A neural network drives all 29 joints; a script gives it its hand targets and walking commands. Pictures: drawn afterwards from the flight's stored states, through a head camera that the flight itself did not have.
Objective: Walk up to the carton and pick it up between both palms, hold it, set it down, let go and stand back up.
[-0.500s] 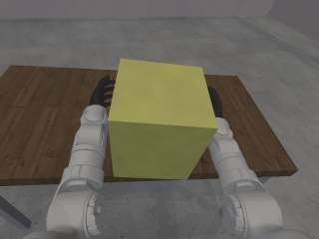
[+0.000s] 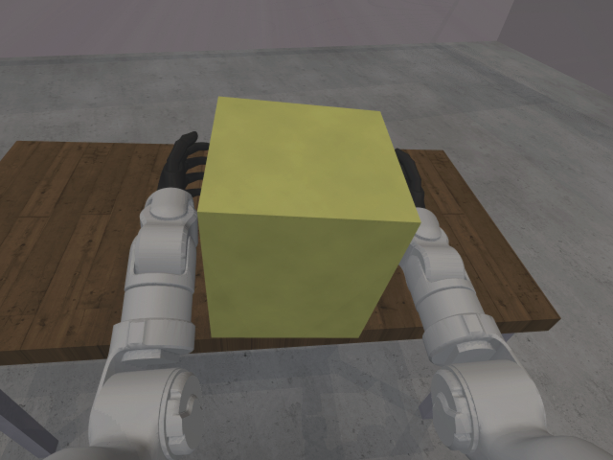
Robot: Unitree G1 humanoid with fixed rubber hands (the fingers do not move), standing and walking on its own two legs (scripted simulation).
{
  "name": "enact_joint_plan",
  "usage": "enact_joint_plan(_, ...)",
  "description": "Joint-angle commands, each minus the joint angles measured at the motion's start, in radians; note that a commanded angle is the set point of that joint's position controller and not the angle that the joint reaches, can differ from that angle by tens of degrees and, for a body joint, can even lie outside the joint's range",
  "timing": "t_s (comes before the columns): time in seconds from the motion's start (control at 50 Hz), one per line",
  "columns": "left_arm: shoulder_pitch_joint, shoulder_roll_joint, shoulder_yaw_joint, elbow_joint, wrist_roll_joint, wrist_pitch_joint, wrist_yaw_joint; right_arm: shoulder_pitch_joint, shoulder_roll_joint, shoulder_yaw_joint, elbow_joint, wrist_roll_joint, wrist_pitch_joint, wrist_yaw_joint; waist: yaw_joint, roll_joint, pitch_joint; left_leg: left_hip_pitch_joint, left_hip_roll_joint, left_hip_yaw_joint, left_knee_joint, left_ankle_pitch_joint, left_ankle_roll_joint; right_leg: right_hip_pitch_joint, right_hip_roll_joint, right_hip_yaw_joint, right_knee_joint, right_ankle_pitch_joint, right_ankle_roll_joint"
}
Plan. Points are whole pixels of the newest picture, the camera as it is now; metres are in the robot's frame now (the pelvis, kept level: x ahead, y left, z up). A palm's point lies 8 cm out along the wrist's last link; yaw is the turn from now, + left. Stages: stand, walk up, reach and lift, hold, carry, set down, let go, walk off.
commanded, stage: reach and lift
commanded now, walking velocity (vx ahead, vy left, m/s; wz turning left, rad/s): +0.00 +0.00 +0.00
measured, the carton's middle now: (294, 226) +0.37 -0.01 +0.13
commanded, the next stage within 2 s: hold in 1.28 s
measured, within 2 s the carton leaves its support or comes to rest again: neither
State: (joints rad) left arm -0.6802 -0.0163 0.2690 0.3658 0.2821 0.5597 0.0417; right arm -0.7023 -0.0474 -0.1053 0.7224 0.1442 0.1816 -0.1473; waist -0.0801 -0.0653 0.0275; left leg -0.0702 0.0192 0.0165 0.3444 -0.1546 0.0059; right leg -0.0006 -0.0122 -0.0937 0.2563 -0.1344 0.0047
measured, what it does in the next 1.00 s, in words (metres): stands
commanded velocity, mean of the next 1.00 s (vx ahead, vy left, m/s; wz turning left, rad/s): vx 0.00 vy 0.00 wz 0.00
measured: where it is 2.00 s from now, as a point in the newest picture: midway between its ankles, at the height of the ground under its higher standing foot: outside the picture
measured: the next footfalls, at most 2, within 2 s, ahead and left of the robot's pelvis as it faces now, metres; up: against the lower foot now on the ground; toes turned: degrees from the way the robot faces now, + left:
none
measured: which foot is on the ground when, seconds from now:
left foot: down 0.00-1.00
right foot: down 0.00-1.00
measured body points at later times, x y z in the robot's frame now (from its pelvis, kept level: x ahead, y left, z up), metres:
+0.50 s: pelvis +0.00 +0.00 +0.00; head -0.04 +0.03 +0.45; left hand +0.40 +0.14 +0.19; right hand +0.38 -0.17 +0.18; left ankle +0.03 +0.11 -0.75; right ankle +0.01 -0.12 -0.75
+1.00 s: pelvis +0.01 +0.00 +0.00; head -0.04 +0.03 +0.45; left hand +0.40 +0.14 +0.20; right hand +0.39 -0.16 +0.19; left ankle +0.03 +0.11 -0.75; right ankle +0.01 -0.12 -0.75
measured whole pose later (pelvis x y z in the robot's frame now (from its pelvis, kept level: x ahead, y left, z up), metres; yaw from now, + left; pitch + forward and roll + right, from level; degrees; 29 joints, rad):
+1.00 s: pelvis +0.01 +0.00 +0.00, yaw +0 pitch -8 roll -1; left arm -0.70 -0.01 0.27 0.26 0.29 0.69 0.02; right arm -0.74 -0.08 -0.05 0.66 0.23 0.29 -0.18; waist -0.10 -0.06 0.02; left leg -0.05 0.02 0.01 0.36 -0.17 0.00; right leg 0.02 0.00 -0.08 0.26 -0.15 0.00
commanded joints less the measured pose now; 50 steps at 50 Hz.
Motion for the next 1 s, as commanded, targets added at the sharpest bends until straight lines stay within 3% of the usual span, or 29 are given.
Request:
enact_joint_plan(0.0, -0.625, -0.623, -0.435, -0.115, -0.12, -0.023, -0.152, -0.829, 0.587, 0.353, -0.316, 0.052, -0.046, 0.064, -0.022, 0.077, -0.395, 0.156, -0.037, -0.012, -0.026, 0.203, -0.034, 0.051, 0.054, 0.008, -0.011, 0.15, 0.032)
enact_joint_plan(0.22, -0.648, -0.617, -0.444, -0.154, -0.122, 0.022, -0.15, -0.866, 0.596, 0.377, -0.364, 0.084, -0.007, 0.058, -0.022, 0.086, -0.401, 0.158, -0.042, -0.011, -0.025, 0.197, -0.032, 0.058, 0.057, 0.012, -0.008, 0.154, 0.036)
enact_joint_plan(0.32, -0.672, -0.605, -0.413, -0.124, -0.113, 0.035, -0.153, -0.896, 0.602, 0.353, -0.341, 0.072, 0.005, 0.062, -0.009, 0.068, -0.377, 0.129, -0.043, -0.003, -0.047, 0.115, -0.016, 0.039, 0.053, 0.013, -0.014, 0.09, 0.036)
enact_joint_plan(0.48, -0.676, -0.595, -0.397, -0.104, -0.11, 0.043, -0.159, -0.902, 0.607, 0.357, -0.327, 0.081, 0.02, 0.05, -0.013, 0.061, -0.374, 0.123, -0.048, -0.005, -0.04, 0.137, -0.013, 0.068, 0.053, 0.019, -0.01, 0.143, 0.042)
enact_joint_plan(0.6, -0.675, -0.604, -0.43, -0.157, -0.123, 0.05, -0.158, -0.892, 0.606, 0.396, -0.36, 0.118, 0.03, 0.04, -0.024, 0.076, -0.412, 0.161, -0.05, -0.015, -0.01, 0.239, -0.029, 0.08, 0.06, 0.02, 0.0, 0.222, 0.044)
enact_joint_plan(0.74, -0.688, -0.611, -0.471, -0.218, -0.145, 0.056, -0.152, -0.89, 0.602, 0.423, -0.402, 0.144, 0.042, 0.033, -0.033, 0.095, -0.441, 0.181, -0.048, -0.025, 0.004, 0.287, -0.039, 0.078, 0.066, 0.021, 0.007, 0.242, 0.042)
enact_joint_plan(0.98, -0.693, -0.617, -0.463, -0.198, -0.141, 0.081, -0.145, -0.899, 0.596, 0.413, -0.381, 0.156, 0.066, 0.035, -0.025, 0.09, -0.395, 0.17, -0.042, -0.028, -0.004, 0.267, -0.041, 0.054, 0.07, 0.025, -0.006, 0.184, 0.032)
